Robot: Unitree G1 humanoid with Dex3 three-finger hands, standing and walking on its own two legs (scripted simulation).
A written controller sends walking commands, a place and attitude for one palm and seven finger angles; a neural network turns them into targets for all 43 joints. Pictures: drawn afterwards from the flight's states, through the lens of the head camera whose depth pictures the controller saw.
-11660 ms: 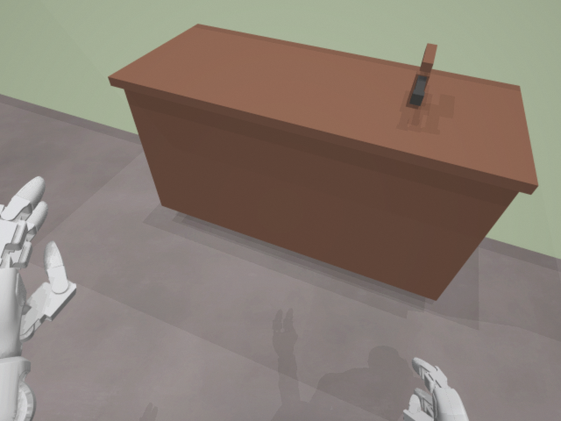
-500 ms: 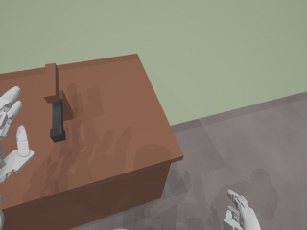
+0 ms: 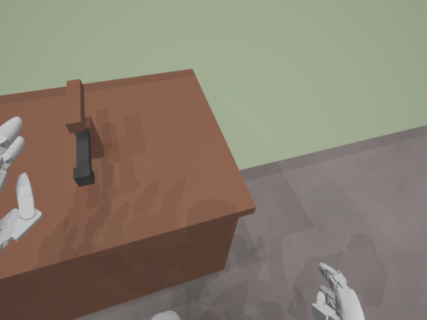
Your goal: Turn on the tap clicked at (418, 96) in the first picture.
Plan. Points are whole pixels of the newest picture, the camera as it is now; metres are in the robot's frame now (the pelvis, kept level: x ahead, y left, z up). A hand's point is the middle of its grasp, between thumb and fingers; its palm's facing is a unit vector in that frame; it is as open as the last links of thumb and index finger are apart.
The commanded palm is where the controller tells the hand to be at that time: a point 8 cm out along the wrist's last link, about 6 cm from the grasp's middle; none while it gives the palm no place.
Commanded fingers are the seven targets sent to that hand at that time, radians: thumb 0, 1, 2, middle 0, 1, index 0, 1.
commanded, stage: shuffle to correct the standing spot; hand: left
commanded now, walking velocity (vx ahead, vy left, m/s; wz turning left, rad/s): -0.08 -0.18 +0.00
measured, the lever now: (84, 175) +0.34 +0.27 +0.06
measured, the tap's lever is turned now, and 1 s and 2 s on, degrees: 0 0 0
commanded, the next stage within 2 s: none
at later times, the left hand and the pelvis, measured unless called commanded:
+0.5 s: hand (39, 202) +0.23 +0.25 +0.17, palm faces +0.31 -0.86 -0.42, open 7.4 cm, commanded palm +0.17 +0.29 +0.19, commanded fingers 0.00 0.90 0.90 -0.20 -0.30 -0.20 -0.30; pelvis +0.01 +0.01 +0.00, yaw +0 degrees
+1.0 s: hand (29, 208) +0.22 +0.25 +0.18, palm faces +0.35 -0.84 -0.42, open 7.4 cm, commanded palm +0.16 +0.28 +0.19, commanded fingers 0.00 0.90 0.90 -0.20 -0.30 -0.20 -0.30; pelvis +0.00 +0.01 +0.00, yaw +0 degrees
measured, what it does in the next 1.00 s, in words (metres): stands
